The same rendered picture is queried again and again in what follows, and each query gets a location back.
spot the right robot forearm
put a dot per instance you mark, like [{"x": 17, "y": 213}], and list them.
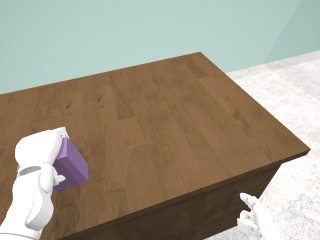
[{"x": 268, "y": 233}]

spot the left robot forearm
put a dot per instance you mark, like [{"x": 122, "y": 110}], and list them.
[{"x": 31, "y": 208}]

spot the robot left hand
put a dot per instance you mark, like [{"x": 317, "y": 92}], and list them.
[{"x": 41, "y": 147}]

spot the sponge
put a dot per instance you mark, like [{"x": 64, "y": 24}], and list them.
[{"x": 70, "y": 164}]

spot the robot right hand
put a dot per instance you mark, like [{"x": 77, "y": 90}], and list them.
[{"x": 250, "y": 223}]

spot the table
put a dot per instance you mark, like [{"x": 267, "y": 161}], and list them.
[{"x": 170, "y": 145}]

